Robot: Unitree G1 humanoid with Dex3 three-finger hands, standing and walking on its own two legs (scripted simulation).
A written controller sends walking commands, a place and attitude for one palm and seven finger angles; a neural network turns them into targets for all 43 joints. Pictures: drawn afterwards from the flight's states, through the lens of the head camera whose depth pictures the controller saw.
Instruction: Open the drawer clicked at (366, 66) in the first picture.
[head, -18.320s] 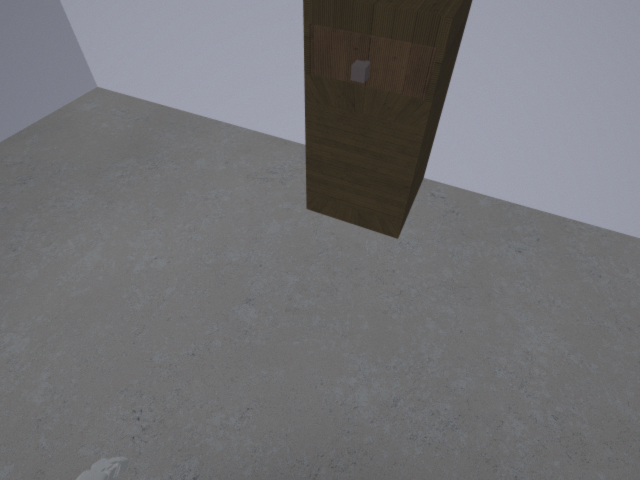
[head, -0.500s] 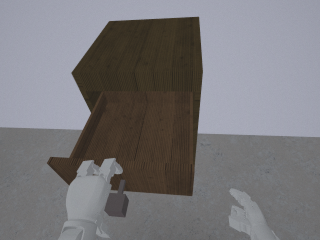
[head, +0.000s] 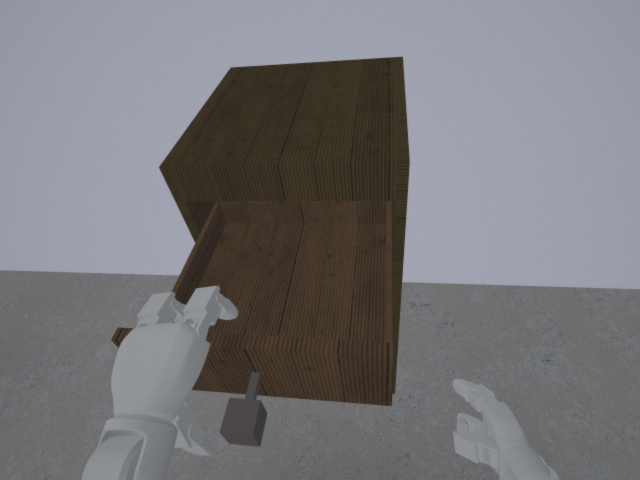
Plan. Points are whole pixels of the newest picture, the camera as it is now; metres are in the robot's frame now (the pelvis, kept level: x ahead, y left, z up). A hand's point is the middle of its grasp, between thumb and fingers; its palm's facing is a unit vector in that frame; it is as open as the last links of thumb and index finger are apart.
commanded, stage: lift the hand off the handle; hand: left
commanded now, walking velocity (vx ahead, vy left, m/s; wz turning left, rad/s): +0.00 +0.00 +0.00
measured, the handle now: (248, 405) +0.22 +0.16 -0.05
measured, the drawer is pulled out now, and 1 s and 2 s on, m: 0.30 0.30 0.30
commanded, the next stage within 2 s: draw the hand back to the body in 0.16 s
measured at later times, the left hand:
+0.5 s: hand (172, 364) +0.20 +0.20 +0.11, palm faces +0.12 -0.17 -0.98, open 13.8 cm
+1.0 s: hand (158, 362) +0.19 +0.19 +0.14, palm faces +0.23 -0.83 -0.50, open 13.7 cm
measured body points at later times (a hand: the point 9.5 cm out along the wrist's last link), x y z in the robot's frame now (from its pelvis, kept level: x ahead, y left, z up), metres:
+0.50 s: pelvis -0.01 +0.00 +0.01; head -0.01 -0.05 +0.45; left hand +0.19 +0.20 +0.16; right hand +0.23 -0.18 -0.08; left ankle -0.03 +0.10 -0.73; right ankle +0.01 -0.09 -0.73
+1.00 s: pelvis +0.01 +0.01 +0.01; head +0.01 -0.02 +0.46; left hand +0.17 +0.24 +0.17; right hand +0.23 -0.18 -0.07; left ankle -0.03 +0.10 -0.73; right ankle +0.01 -0.09 -0.73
